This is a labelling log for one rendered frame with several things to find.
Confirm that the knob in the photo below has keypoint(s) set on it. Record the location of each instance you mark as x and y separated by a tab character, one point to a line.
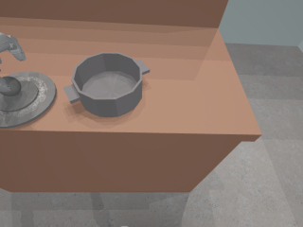
14	84

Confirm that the table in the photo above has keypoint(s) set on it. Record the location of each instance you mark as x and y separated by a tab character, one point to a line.
192	114

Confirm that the pot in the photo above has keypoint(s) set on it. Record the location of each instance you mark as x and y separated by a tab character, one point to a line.
108	84

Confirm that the lid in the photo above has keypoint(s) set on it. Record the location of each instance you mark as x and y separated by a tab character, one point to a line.
38	92

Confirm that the robot left hand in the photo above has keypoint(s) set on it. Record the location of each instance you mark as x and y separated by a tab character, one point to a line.
7	42

